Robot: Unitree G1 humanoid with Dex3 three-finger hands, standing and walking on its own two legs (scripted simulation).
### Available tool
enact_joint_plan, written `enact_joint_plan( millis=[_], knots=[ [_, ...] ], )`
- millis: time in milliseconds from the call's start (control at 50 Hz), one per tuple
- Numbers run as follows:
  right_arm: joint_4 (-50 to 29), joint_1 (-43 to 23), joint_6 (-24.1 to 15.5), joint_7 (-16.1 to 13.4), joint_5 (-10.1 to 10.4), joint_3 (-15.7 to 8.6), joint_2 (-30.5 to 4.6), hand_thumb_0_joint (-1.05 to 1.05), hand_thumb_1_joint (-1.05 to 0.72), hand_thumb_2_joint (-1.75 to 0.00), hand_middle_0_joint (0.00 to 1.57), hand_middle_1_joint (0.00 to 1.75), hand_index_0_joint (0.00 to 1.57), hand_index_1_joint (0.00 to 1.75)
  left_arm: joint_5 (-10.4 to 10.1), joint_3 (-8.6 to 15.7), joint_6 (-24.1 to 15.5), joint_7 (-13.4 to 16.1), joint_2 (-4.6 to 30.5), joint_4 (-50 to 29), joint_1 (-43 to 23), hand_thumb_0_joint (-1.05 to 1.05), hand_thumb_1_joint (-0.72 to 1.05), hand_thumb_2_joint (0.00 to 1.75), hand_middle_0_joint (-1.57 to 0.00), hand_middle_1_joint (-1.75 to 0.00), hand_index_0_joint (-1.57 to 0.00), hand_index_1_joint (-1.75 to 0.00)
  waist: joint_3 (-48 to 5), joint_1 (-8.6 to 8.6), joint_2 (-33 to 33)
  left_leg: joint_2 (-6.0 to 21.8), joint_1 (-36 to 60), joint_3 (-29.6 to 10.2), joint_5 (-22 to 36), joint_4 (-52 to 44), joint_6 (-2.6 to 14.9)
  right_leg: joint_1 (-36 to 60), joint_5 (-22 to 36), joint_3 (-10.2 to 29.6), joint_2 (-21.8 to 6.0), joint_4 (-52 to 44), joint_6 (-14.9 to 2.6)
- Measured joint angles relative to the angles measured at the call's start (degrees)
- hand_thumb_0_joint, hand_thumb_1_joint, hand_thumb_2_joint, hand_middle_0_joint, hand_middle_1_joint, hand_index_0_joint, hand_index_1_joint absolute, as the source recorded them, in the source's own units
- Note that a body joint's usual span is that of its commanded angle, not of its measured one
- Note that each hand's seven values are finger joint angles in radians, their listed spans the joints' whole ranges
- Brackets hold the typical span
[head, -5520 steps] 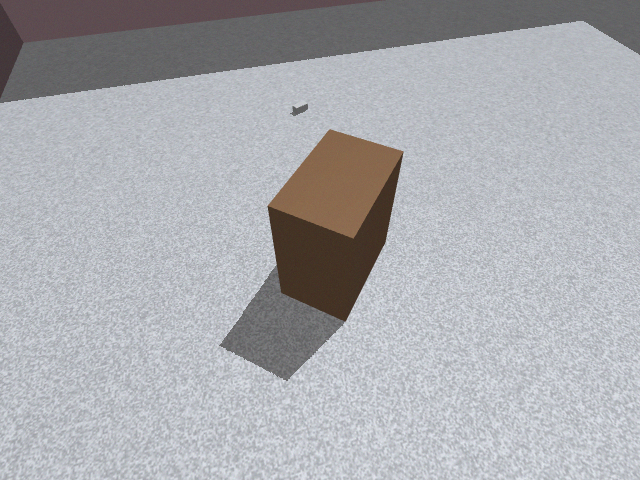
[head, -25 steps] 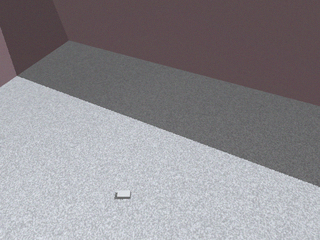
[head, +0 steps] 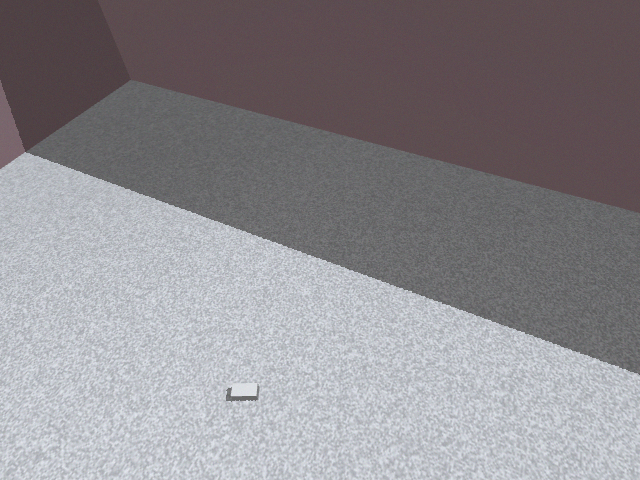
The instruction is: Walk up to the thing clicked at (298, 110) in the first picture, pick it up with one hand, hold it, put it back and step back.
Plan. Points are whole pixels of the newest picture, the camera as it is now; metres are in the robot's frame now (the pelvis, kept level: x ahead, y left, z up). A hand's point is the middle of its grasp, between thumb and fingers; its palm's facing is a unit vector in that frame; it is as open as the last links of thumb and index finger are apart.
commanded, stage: stand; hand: left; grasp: from above
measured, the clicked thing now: (245, 391) +0.44 +0.29 -0.76
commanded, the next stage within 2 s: step back in 0.74 s
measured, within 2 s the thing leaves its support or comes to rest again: neither
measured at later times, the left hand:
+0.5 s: hand out of the picture +0.07 +0.25 -0.16, palm faces +0.01 -0.94 -0.34, open 7.4 cm
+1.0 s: hand out of the picture +0.07 +0.27 -0.17, palm faces -0.03 -0.92 -0.40, open 7.4 cm
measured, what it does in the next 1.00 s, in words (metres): stands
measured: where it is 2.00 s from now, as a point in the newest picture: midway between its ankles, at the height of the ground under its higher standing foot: outside the picture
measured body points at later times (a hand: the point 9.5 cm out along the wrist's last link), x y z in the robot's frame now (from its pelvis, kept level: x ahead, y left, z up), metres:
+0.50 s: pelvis +0.00 +0.00 +0.00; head +0.01 +0.00 +0.45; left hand +0.07 +0.30 -0.13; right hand +0.07 -0.29 -0.14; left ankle +0.00 +0.13 -0.75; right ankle +0.01 -0.14 -0.75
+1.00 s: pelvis -0.04 +0.00 -0.02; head +0.02 -0.01 +0.43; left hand +0.07 +0.32 -0.14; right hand +0.06 -0.32 -0.15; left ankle +0.00 +0.13 -0.75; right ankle +0.01 -0.14 -0.75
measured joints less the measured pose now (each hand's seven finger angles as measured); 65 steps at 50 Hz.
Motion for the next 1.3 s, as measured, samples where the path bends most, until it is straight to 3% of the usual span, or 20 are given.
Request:
enact_joint_plan(
  millis=[740,860,980,1020,1120,1180,1200,1240,1300],
  knots=[
    [0.11,0.36,0.01,0.49,0.18,0.02,-0.53,0.00,-0.91,-0.90,0.20,0.30,0.20,0.30,-0.15,-0.52,-0.07,-0.40,0.58,-0.46,1.19,0.00,0.90,0.90,-0.20,-0.30,-0.20,-0.30,-0.10,-0.10,-0.16,-0.06,0.26,0.20,0.09,-0.58,0.11,0.13,0.10,0.18,-0.07,-0.47,0.07],
    [-2.95,-1.97,1.59,0.95,1.10,-1.07,-1.41,0.00,-0.91,-0.90,0.20,0.30,0.20,0.30,-1.17,0.75,0.55,0.18,2.13,-4.55,0.08,0.00,0.90,0.90,-0.20,-0.30,-0.20,-0.30,3.33,-0.57,-0.65,-0.11,-4.57,0.06,-1.52,5.44,0.37,-4.77,-1.64,0.29,-0.12,5.76,-0.22],
    [-6.38,-3.89,2.99,1.19,1.36,-2.26,-3.02,0.00,-0.91,-0.90,0.20,0.30,0.20,0.30,-0.69,1.05,1.48,0.39,4.01,-8.50,-1.45,0.00,0.90,0.90,-0.20,-0.30,-0.20,-0.30,6.06,-0.77,-0.79,-0.02,-9.77,0.06,-2.88,11.88,0.60,-10.16,-3.08,0.57,0.00,12.45,-0.69],
    [-7.41,-4.05,3.43,1.24,1.35,-2.63,-3.84,0.00,-0.91,-0.90,0.20,0.30,0.20,0.30,-0.45,1.08,1.58,0.24,4.03,-9.59,-1.62,0.00,0.90,0.90,-0.20,-0.30,-0.20,-0.30,6.37,-1.03,-0.18,0.08,-11.81,-0.27,-3.81,14.93,1.51,-11.57,-3.46,0.32,0.15,14.36,-0.85],
    [-9.68,-3.02,4.21,1.77,1.16,-3.48,-4.91,0.00,-0.91,-0.90,0.20,0.30,0.20,0.30,1.02,1.31,2.06,0.15,3.67,-12.19,-2.07,0.00,0.90,0.90,-0.20,-0.30,-0.20,-0.30,6.73,-0.78,-1.38,-4.60,-16.05,-1.35,-17.60,31.96,3.19,-14.69,-3.04,2.02,-1.70,16.98,-0.88],
    [-10.75,-0.33,3.47,2.01,1.22,-3.37,-4.60,0.00,-0.91,-0.90,0.20,0.30,0.20,0.30,1.45,1.39,2.59,0.42,4.33,-13.75,-2.65,0.00,0.90,0.90,-0.21,-0.30,-0.20,-0.30,5.39,-1.29,-2.58,-4.40,-13.24,-0.57,-15.36,29.25,3.44,-17.51,-2.40,2.46,-2.55,18.10,0.02],
    [-11.14,0.95,3.09,2.01,0.89,-3.29,-4.70,0.00,-0.91,-0.90,0.20,0.30,0.20,0.30,1.31,1.35,2.86,0.48,4.61,-14.52,-2.82,0.00,0.90,0.90,-0.21,-0.30,-0.20,-0.30,4.68,-1.64,-2.45,-3.57,-11.12,-0.89,-11.75,24.14,3.13,-19.01,-2.78,2.20,-2.43,19.52,0.05],
    [-10.75,2.39,2.55,1.40,-0.33,-3.63,-3.79,0.00,-0.91,-0.90,0.20,0.30,0.20,0.30,0.72,1.66,3.33,0.87,5.48,-15.51,-4.40,0.00,0.90,0.90,-0.21,-0.30,-0.20,-0.30,5.51,-1.97,-3.70,-4.17,-10.57,-1.20,-14.99,22.65,2.94,-21.76,-8.96,5.62,-0.66,25.42,-1.53],
    [-10.21,3.74,3.02,1.11,-1.27,-2.77,-1.55,0.00,-0.91,-0.90,0.20,0.30,0.20,0.30,0.35,2.28,3.62,1.92,6.18,-16.55,-4.40,0.00,0.90,0.90,-0.20,-0.30,-0.20,-0.30,7.13,-1.51,-5.81,-4.19,-10.35,0.22,-12.98,22.23,3.35,-23.76,-18.65,10.76,5.41,35.72,-2.94]
  ],
)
